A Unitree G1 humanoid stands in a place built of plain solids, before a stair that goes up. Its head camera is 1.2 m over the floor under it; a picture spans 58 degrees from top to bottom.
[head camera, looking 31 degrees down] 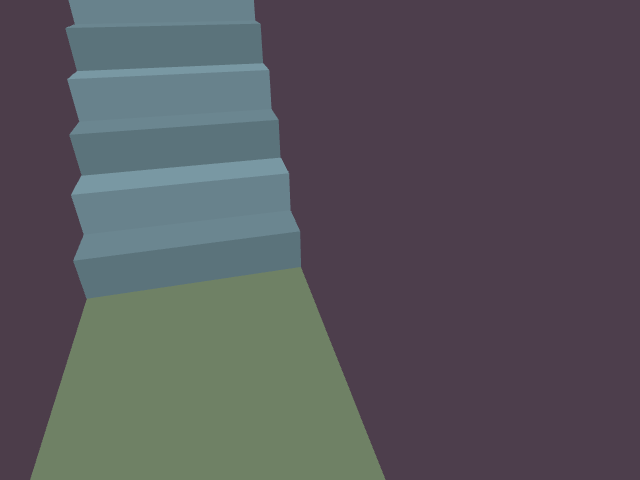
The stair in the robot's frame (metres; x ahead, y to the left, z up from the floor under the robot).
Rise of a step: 0.20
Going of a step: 0.22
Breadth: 0.97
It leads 15 degrees to the left of straight ahead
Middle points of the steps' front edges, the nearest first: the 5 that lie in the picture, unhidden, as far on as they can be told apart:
1.62 0.56 0.20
1.83 0.62 0.40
2.05 0.67 0.60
2.27 0.73 0.80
2.48 0.79 1.00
